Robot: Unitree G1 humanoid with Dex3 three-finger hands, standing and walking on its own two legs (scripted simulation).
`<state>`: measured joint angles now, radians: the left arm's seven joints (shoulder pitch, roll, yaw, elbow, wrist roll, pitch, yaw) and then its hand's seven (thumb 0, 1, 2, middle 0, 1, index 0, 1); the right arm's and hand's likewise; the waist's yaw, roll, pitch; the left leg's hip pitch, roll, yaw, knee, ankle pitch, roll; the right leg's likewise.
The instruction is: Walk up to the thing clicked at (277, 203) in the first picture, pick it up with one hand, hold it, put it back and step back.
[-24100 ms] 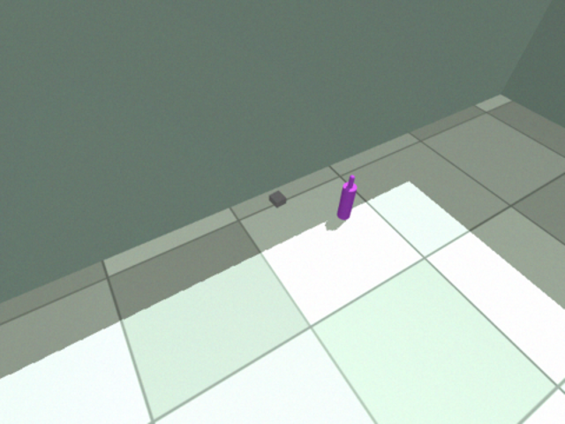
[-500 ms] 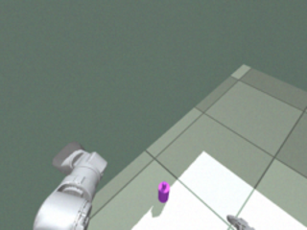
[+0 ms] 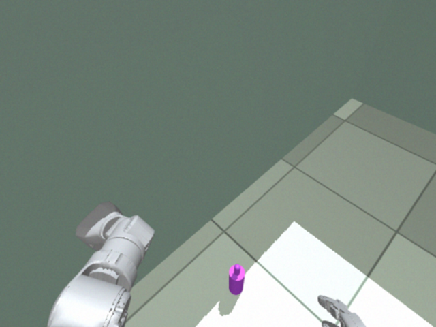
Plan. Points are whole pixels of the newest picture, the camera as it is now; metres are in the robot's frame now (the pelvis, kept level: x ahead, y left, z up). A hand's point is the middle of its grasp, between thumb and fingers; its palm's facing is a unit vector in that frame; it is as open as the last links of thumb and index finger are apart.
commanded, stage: hold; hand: left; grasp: from above
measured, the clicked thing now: (116, 247) +0.31 +0.24 -0.08
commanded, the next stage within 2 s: crouch in 0.58 s
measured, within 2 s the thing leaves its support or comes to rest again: neither
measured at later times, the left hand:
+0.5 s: hand (119, 244) +0.30 +0.22 -0.04, palm faces -0.23 -0.39 -0.89, open 8.9 cm
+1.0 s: hand (122, 257) +0.29 +0.22 -0.08, palm faces -0.33 -0.38 -0.86, open 8.9 cm
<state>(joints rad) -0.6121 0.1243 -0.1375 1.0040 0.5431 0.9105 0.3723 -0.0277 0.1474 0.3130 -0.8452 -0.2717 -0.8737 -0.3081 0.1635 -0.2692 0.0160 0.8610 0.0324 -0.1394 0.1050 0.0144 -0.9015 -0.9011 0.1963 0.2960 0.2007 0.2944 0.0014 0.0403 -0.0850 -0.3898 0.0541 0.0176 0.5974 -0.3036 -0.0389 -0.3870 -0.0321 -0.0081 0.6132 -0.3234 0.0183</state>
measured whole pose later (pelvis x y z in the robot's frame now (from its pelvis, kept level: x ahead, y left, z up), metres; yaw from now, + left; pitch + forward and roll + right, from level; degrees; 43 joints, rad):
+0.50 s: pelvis +0.00 +0.00 +0.00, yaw +0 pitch +5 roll +0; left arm -0.57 0.10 -0.17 0.96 0.56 0.93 0.35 -0.03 0.13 0.34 -0.85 -0.27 -0.87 -0.32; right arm 0.13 -0.26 0.02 0.85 0.04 -0.14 0.11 0.01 -0.90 -0.90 0.20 0.30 0.20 0.29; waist 0.01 0.03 -0.08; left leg -0.36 0.05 0.02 0.57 -0.29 -0.04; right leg -0.36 -0.03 -0.01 0.59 -0.31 0.02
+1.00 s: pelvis -0.01 +0.00 +0.00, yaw +0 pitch +7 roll +0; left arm -0.61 0.12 -0.14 1.14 0.60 0.79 0.37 -0.02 0.16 0.32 -0.81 -0.34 -0.85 -0.34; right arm 0.17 -0.25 0.00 0.86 0.03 -0.17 0.10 0.01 -0.87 -0.89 0.20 0.30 0.20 0.29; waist -0.01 0.01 -0.07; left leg -0.46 0.06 0.02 0.63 -0.30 -0.04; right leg -0.45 -0.03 0.00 0.64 -0.31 0.02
